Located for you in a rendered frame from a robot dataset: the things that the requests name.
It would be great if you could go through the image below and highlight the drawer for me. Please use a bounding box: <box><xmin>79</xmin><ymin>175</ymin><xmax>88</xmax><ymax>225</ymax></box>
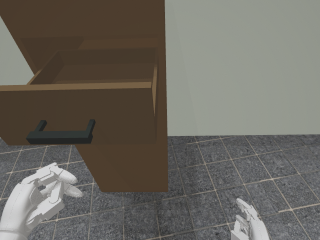
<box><xmin>0</xmin><ymin>47</ymin><xmax>159</xmax><ymax>146</ymax></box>

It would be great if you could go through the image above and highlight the handle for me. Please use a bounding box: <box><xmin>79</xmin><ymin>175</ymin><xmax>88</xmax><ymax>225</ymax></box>
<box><xmin>26</xmin><ymin>119</ymin><xmax>96</xmax><ymax>145</ymax></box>

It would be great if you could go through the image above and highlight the left robot forearm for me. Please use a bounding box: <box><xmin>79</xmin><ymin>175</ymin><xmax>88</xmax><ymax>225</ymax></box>
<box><xmin>0</xmin><ymin>230</ymin><xmax>28</xmax><ymax>240</ymax></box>

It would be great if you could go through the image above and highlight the left robot hand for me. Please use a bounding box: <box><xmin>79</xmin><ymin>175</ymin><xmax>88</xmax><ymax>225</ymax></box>
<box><xmin>0</xmin><ymin>162</ymin><xmax>83</xmax><ymax>238</ymax></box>

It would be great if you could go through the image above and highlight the right robot hand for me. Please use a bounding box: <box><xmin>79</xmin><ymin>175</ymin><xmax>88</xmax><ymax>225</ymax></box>
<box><xmin>231</xmin><ymin>198</ymin><xmax>270</xmax><ymax>240</ymax></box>

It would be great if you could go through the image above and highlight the cabinet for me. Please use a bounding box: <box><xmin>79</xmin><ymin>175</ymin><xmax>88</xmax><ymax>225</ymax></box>
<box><xmin>0</xmin><ymin>0</ymin><xmax>168</xmax><ymax>192</ymax></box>

